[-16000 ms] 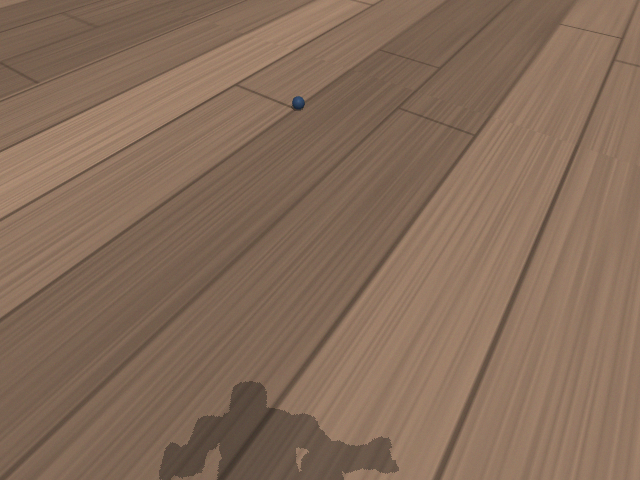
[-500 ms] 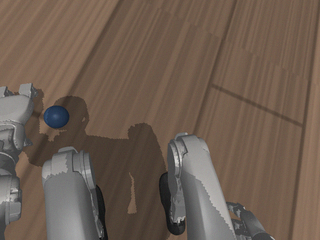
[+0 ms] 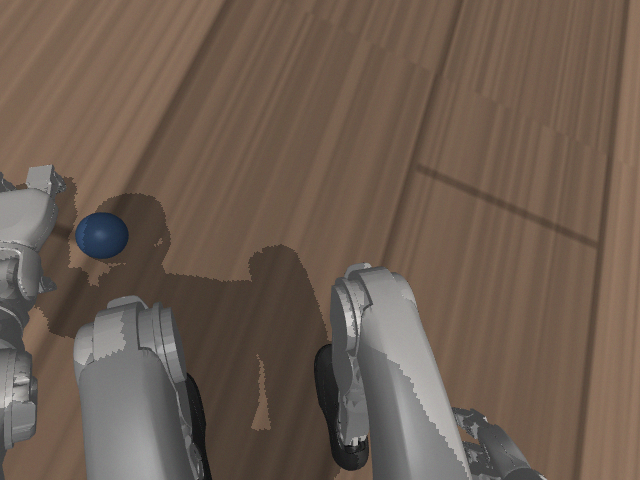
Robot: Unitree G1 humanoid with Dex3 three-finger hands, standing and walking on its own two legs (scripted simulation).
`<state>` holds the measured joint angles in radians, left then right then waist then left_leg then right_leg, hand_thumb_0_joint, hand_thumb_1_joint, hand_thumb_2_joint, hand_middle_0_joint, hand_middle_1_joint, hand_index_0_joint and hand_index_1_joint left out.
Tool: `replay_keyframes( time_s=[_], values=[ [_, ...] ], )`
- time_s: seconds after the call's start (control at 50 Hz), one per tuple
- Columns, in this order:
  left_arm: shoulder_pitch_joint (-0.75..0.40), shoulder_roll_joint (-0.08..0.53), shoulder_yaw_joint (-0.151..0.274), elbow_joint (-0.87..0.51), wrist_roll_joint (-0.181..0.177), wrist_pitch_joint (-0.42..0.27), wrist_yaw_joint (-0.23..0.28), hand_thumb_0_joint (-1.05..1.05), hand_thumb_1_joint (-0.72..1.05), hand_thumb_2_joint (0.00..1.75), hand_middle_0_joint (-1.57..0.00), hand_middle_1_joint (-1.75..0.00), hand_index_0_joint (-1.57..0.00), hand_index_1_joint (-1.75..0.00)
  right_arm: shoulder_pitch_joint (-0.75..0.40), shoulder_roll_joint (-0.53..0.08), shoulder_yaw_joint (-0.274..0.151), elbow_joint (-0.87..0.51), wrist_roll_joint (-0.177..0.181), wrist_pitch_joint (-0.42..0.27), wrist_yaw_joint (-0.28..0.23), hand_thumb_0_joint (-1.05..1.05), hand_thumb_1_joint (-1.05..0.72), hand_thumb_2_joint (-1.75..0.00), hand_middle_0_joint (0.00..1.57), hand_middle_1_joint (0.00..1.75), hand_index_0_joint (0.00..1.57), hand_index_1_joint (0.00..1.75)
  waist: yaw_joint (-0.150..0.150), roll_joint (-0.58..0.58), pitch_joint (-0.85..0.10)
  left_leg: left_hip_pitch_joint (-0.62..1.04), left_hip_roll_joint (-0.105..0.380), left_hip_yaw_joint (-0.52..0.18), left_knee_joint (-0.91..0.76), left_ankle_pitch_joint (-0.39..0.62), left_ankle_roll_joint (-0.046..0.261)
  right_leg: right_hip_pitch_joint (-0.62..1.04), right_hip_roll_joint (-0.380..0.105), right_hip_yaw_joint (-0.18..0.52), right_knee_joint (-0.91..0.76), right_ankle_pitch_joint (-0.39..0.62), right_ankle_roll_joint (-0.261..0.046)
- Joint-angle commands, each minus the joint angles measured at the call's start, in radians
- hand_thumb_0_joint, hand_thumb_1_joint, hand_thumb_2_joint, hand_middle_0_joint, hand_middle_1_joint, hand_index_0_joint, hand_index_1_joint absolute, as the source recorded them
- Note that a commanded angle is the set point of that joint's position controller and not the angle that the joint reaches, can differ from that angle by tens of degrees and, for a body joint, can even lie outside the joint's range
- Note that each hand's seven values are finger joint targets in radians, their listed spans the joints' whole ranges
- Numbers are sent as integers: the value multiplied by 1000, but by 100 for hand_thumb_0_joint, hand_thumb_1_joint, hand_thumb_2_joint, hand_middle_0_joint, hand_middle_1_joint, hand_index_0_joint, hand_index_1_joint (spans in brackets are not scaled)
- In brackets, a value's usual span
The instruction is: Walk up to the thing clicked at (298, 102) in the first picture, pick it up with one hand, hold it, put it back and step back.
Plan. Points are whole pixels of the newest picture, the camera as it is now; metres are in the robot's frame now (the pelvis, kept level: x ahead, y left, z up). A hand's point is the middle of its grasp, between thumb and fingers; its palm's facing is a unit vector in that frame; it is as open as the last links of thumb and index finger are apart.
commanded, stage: rise first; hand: left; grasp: from above
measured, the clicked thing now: (102, 235) +0.45 +0.26 -0.29
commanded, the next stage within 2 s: approach in 1.06 s
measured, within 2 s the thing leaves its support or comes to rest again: neither
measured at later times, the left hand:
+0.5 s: hand (33, 247) +0.40 +0.30 -0.16, palm faces -0.43 -0.06 -0.90, open 13.8 cm
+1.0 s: hand (36, 247) +0.40 +0.30 -0.16, palm faces -0.44 -0.06 -0.90, open 13.5 cm
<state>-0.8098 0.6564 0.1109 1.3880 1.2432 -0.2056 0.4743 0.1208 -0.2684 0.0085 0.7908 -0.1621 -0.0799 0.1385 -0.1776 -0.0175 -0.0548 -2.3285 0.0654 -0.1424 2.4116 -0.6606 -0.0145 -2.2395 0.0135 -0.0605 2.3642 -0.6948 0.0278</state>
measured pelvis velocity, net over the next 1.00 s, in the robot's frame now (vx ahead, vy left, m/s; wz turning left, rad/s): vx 0.00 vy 0.00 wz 0.01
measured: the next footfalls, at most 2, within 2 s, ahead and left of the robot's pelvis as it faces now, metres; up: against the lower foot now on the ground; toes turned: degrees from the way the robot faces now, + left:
none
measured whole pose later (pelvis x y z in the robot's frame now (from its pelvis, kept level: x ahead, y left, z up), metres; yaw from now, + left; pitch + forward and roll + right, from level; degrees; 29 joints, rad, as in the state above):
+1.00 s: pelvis +0.00 +0.00 +0.00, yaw +1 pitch +32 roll -6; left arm -0.83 0.64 0.10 1.43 1.26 -0.22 0.48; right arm 0.13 -0.27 0.02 0.81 -0.17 -0.10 0.15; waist -0.18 -0.01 -0.07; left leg -2.32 0.06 -0.14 2.40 -0.64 -0.02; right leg -2.24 0.01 -0.06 2.36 -0.68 0.02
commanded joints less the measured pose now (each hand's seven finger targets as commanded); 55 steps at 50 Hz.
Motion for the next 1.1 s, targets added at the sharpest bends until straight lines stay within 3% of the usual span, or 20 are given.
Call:
replay_keyframes(
  time_s=[0.0, 0.04, 0.08, 0.2, 0.26, 0.28, 0.34, 0.36, 0.5, 0.58, 0.64, 0.7, 0.76, 0.88, 0.92, 0.96, 1.0, 1.04, 1.06, 1.08],
  values=[
    [-234, 243, 40, -144, -28, 1, 26, 0, -53, 100, -10, -103, -10, -103, 180, -230, -78, -23, 9, -9, -10, 0, -90, -90, 20, 30, 20, 30, 14, 210, -666, 493, -43, 116, -230, 121, 44, 330, 29, -75, -282, 197, -56],
    [-246, 238, 36, -178, -24, 2, 23, 0, -54, 100, -10, -102, -9, -103, 176, -230, -83, -21, 13, -5, -11, 0, -90, -90, 20, 30, 20, 30, 21, 230, -680, 512, -44, 116, -243, 120, 40, 316, 29, -76, -279, 193, -61],
    [-256, 207, 8, -153, -25, 4, 17, 0, -54, 101, -9, -103, -9, -103, 176, -228, -85, -22, 16, -7, -10, 0, -90, -90, 20, 30, 20, 30, 2, 233, -634, 503, -40, 113, -243, 101, 40, 288, 29, -80, -280, 177, -62],
    [-258, 230, 35, -175, -21, 1, 16, 0, -53, 100, -11, -101, -10, -102, 188, -232, -82, -21, 15, -5, -9, 0, -90, -90, 20, 30, 20, 30, 6, 219, -667, 517, -44, 111, -247, 131, 41, 323, 27, -81, -281, 204, -59],
    [-265, 200, -2, -126, -16, 3, 9, 0, -53, 100, -11, -102, -10, -102, 175, -226, -79, -21, 18, -7, -10, 0, -91, -90, 20, 30, 20, 30, -6, 200, -613, 479, -45, 115, -249, 90, 45, 297, 31, -76, -298, 169, -60],
    [-288, 222, 20, -168, -24, -3, 11, 0, -53, 99, -11, -102, -11, -102, 182, -231, -82, -24, 17, -7, -12, 0, -91, -90, 20, 30, 20, 30, 0, 197, -632, 489, -43, 110, -254, 86, 44, 299, 28, -78, -300, 161, -60],
    [-262, 211, 13, -164, -14, -3, 13, 0, -51, 98, -13, -100, -12, -101, 172, -226, -82, -19, 20, -7, -15, 0, -91, -90, 20, 30, 20, 30, 14, 210, -653, 514, -47, 114, -262, 95, 41, 302, 29, -77, -299, 164, -62],
    [-245, 185, 3, -145, -15, 0, 13, 0, -50, 97, -13, -99, -13, -100, 170, -226, -84, -20, 21, -7, -14, 0, -90, -90, 20, 30, 20, 30, 10, 220, -648, 522, -47, 112, -264, 100, 38, 291, 27, -81, -289, 167, -62],
    [-298, 201, -1, -102, 1, 1, 22, 0, -49, 97, -13, -100, -13, -100, 182, -228, -72, -9, 13, -12, -13, 0, -91, -90, 20, 30, 20, 30, -13, 200, -607, 494, -48, 111, -254, 97, 42, 279, 26, -83, -289, 169, -61],
    [-267, 187, -2, -77, 2, -1, 23, 0, -47, 95, -14, -100, -15, -99, 176, -229, -68, -14, 10, -19, -11, 0, -90, -90, 20, 30, 20, 30, -2, 217, -607, 499, -53, 111, -267, 78, 39, 275, 24, -88, -285, 141, -62],
    [-272, 217, 19, -120, -5, -6, 30, 0, -46, 93, -14, -99, -15, -98, 166, -233, -73, -19, 10, -21, -10, 0, -90, -90, 20, 30, 20, 30, 13, 247, -654, 531, -52, 111, -271, 86, 36, 276, 23, -87, -280, 146, -63],
    [-318, 224, 8, -164, 3, -9, 32, 0, -46, 93, -15, -100, -16, -99, 169, -228, -74, -14, 10, -18, -10, 0, -91, -90, 20, 30, 20, 30, -1, 252, -664, 525, -51, 114, -263, 90, 36, 276, 27, -83, -280, 160, -65],
    [-298, 206, -4, -82, 0, -6, 31, 0, -46, 93, -15, -100, -16, -99, 172, -226, -68, -10, 7, -23, -7, 0, -91, -90, 20, 30, 20, 30, -13, 204, -596, 477, -53, 113, -256, 56, 40, 257, 27, -82, -290, 123, -65],
    [-289, 242, 24, -121, -4, -12, 38, 0, -45, 93, -15, -99, -16, -98, 181, -233, -73, -6, 6, -28, -5, 0, -91, -90, 20, 30, 20, 30, 6, 221, -646, 505, -52, 117, -251, 86, 39, 286, 23, -80, -283, 151, -63],
    [-290, 204, 5, -64, 1, -11, 34, 0, -46, 94, -14, -99, -15, -98, 187, -231, -65, 0, 1, -31, -3, 0, -90, -90, 20, 30, 20, 30, -20, 192, -621, 477, -53, 116, -236, 97, 42, 288, 26, -80, -281, 169, -59],
    [-310, 257, 38, -88, 1, -16, 38, 0, -46, 94, -15, -98, -15, -98, 185, -236, -67, -4, -3, -33, -3, 0, -90, -90, 20, 30, 20, 30, -12, 194, -635, 477, -52, 118, -226, 115, 44, 314, 28, -76, -283, 191, -56],
    [-286, 254, 50, -101, 0, -16, 41, 0, -46, 94, -15, -97, -15, -97, 191, -237, -69, -4, -7, -32, 1, 0, -90, -90, 20, 30, 20, 30, 3, 208, -656, 489, -53, 117, -234, 118, 41, 320, 24, -79, -277, 187, -58],
    [-260, 173, -13, -45, -2, -9, 30, 0, -46, 94, -16, -97, -15, -97, 176, -225, -63, -3, -6, -33, 6, 0, -90, -90, 20, 30, 20, 30, -14, 217, -633, 480, -53, 120, -235, 103, 41, 304, 29, -79, -284, 178, -59],
    [-311, 197, -10, -67, -12, -13, 29, 0, -46, 93, -15, -97, -15, -97, 172, -228, -65, -2, -4, -34, 6, 0, -90, -90, 20, 30, 20, 30, -23, 186, -625, 460, -50, 116, -228, 81, 45, 297, 33, -78, -293, 161, -56],
    [-316, 261, 40, -126, -12, -18, 33, 0, -47, 94, -16, -96, -15, -97, 182, -242, -70, -8, -3, -33, 3, 0, -90, -90, 20, 30, 20, 30, -6, 200, -657, 473, -53, 115, -231, 104, 45, 324, 29, -79, -291, 179, -56]
  ],
)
